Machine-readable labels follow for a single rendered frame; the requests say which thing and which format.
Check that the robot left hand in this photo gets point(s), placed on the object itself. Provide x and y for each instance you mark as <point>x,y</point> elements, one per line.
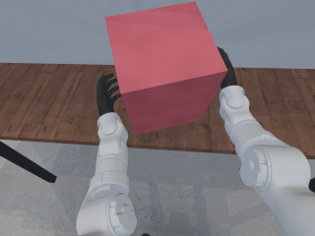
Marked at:
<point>104,100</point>

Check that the robot right forearm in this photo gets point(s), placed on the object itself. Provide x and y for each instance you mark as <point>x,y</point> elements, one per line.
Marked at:
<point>242,128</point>

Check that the carton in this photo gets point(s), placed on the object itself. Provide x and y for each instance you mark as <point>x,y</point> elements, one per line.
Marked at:
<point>167,64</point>

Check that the robot left forearm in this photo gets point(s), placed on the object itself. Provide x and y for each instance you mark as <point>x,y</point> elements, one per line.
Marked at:
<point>112,159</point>

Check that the table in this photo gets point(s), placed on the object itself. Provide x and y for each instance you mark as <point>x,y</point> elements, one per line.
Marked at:
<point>57,103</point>

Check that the robot right hand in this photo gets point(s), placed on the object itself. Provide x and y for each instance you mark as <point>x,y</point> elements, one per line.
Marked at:
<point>230,78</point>

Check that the robot right upper arm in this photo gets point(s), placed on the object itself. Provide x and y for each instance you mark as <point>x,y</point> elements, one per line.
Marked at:
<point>280,176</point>

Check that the robot left upper arm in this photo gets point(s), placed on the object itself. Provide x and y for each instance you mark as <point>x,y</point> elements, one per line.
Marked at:
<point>110,215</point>

